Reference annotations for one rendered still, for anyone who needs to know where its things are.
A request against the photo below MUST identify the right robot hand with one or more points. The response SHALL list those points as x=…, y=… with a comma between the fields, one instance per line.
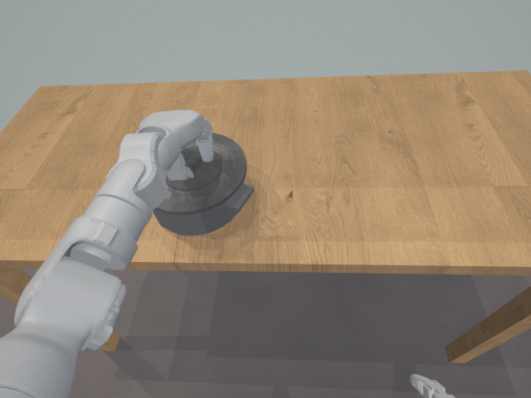
x=429, y=388

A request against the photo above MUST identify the knob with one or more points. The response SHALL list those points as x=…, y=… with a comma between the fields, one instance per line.
x=192, y=158

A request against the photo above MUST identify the robot left forearm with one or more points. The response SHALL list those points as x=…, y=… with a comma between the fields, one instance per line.
x=105, y=235

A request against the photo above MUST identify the table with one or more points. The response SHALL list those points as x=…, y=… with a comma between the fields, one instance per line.
x=383, y=174

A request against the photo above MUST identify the pot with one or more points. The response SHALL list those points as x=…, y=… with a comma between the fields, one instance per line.
x=207, y=221

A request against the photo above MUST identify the left robot hand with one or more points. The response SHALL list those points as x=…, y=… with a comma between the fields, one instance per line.
x=188, y=125

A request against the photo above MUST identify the lid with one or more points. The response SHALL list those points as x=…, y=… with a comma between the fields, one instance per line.
x=212, y=184

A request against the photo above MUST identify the left robot upper arm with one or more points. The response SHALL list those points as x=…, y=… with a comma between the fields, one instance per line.
x=75, y=308

